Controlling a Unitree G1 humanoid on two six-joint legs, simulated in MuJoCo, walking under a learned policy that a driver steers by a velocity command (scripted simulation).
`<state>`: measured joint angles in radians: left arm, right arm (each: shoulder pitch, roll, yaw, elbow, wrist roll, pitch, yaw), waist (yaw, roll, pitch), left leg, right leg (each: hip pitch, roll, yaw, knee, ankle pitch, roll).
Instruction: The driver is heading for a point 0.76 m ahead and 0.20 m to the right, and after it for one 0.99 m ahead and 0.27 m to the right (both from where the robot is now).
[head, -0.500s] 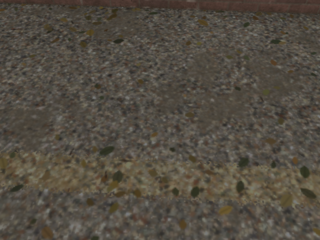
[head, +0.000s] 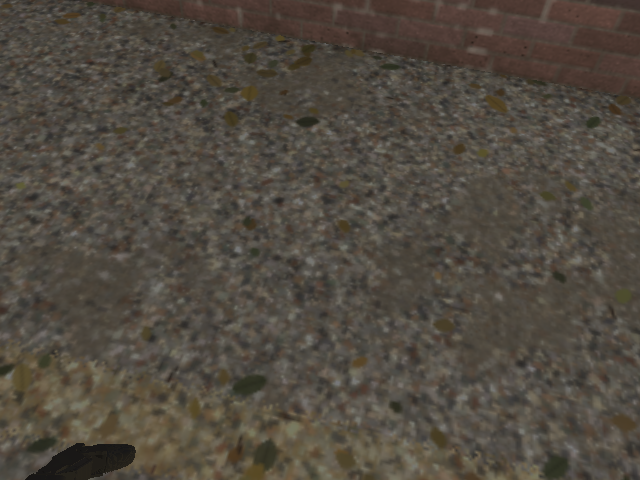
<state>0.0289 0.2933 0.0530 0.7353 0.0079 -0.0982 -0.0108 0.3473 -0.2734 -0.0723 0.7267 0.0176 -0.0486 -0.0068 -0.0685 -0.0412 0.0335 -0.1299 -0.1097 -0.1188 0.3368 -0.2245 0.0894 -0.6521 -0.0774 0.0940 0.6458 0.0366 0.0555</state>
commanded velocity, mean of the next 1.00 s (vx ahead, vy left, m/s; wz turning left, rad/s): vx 0.50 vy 0.00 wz -0.11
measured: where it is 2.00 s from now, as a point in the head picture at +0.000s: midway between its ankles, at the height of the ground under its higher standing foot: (369, 267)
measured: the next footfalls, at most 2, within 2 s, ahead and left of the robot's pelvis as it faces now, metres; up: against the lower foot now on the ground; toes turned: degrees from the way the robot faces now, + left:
right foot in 0.16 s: +0.27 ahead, -0.14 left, +0.00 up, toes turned +4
left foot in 0.66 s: +0.54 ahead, +0.12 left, +0.00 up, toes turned -1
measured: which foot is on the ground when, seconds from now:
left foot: down 0.00-0.16, up 0.18-0.64, down 0.66-1.00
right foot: up 0.00-0.14, down 0.16-0.68, up 0.70-1.00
